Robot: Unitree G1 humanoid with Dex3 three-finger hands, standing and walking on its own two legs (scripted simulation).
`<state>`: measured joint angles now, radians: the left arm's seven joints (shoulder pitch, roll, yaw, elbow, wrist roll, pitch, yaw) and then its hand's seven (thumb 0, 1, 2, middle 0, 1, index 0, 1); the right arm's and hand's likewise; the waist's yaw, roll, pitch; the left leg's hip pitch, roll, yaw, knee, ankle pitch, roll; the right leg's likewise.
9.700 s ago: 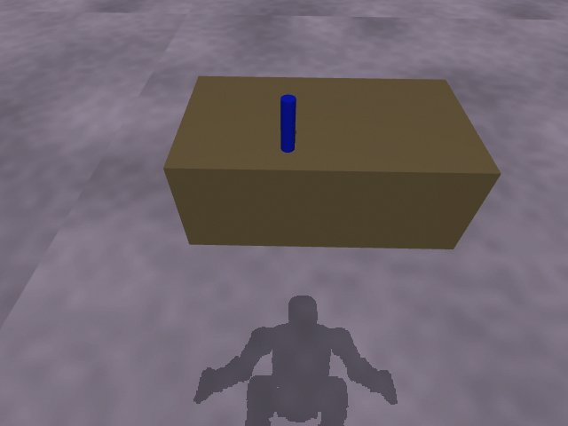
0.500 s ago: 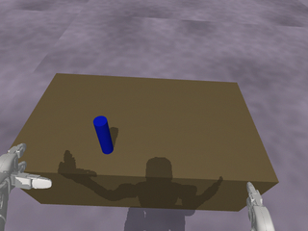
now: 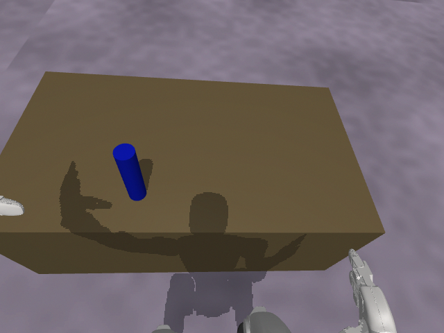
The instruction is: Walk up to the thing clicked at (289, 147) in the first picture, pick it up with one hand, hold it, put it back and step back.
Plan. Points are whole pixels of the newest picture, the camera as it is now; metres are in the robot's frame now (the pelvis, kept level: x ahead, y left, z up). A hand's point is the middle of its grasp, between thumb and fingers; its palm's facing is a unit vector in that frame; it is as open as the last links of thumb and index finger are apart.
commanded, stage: go down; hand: left
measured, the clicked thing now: (131, 174) +0.53 +0.20 -0.17
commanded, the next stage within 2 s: approach in 0.76 s
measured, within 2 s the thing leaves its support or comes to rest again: neither
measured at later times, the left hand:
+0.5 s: hand out of the picture +0.42 +0.37 +0.06, palm faces +0.18 -0.98 -0.06, open 17.4 cm
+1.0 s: hand out of the picture +0.44 +0.38 +0.07, palm faces +0.19 -0.98 -0.01, open 17.6 cm
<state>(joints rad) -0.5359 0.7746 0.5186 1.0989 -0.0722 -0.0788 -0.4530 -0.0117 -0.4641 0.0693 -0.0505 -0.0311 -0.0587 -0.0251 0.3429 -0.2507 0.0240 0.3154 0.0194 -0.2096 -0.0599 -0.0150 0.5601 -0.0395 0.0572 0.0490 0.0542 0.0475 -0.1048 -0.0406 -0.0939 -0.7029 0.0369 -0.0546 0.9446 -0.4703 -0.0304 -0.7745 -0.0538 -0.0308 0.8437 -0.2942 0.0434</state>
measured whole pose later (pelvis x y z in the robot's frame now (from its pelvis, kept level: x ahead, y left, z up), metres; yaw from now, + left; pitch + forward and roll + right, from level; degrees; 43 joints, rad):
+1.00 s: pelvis +0.00 +0.01 -0.02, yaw -1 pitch +19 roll -3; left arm -0.74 0.93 0.62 1.24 -0.10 -0.18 -0.52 -0.01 -0.58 0.06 -0.06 -0.05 -0.06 -0.06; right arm 0.36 -0.27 0.05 0.17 0.00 -0.18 -0.04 -0.01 0.55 -0.05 0.06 0.05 0.05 0.05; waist -0.17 -0.05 -0.12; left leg -0.87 0.05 -0.06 1.06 -0.52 -0.02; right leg -0.93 -0.04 -0.03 0.93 -0.32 0.05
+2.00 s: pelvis -0.06 +0.01 -0.17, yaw -2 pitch +33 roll -6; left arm -0.86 0.74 0.55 1.18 0.00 -0.53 -0.17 -0.02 -0.58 0.03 -0.06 -0.09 -0.08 -0.07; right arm 0.45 -0.34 -0.10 -0.38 -0.06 -0.12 0.06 -0.01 0.53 -0.04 0.06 0.05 0.06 0.05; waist -0.43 -0.06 -0.14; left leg -1.61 0.02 -0.13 1.70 -0.66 -0.04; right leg -1.66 -0.05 -0.04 1.52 -0.42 0.05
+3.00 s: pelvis -0.05 +0.01 -0.17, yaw -3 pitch +35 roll -6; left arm -0.99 0.79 0.51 1.21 0.07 -0.48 -0.03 -0.01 -0.41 0.45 -0.75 -0.67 -0.77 -0.65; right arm 0.44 -0.35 -0.08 -0.49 -0.04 0.00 0.09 -0.01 0.52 -0.04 0.06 0.05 0.06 0.05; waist -0.48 -0.07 -0.14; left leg -1.65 0.02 -0.12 1.71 -0.68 -0.04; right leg -1.71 -0.05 -0.03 1.54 -0.44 0.05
